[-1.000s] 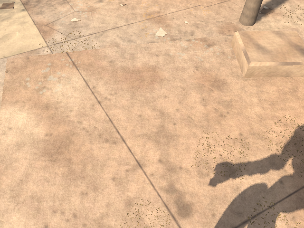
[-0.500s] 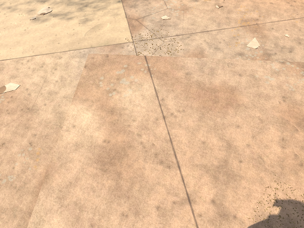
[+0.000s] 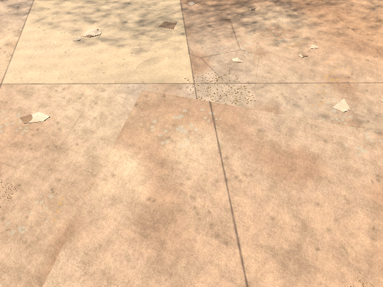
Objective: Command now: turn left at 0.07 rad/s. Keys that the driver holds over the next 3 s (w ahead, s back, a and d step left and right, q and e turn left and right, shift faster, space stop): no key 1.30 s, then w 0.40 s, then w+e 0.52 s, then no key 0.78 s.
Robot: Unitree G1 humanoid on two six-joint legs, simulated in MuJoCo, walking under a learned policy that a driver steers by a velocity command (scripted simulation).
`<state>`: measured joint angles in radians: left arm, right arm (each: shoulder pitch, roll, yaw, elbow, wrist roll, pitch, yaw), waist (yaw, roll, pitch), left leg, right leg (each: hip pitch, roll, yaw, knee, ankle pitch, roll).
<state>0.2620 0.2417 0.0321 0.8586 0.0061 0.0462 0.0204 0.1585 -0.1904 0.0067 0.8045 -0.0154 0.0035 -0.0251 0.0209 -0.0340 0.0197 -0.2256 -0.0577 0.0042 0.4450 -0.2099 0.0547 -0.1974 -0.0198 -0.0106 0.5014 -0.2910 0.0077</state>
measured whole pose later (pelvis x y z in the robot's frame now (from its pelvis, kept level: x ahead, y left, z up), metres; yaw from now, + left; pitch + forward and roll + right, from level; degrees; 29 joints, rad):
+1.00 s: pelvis +0.00 -0.02 +0.00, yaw +0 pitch -1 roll +0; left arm 0.31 0.14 -0.01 1.13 0.01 -0.01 0.04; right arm 0.27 -0.15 0.00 1.17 -0.01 0.00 -0.04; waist 0.00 0.00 0.03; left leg -0.18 -0.03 -0.01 0.38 -0.18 0.02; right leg -0.13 0.01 -0.01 0.39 -0.24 -0.02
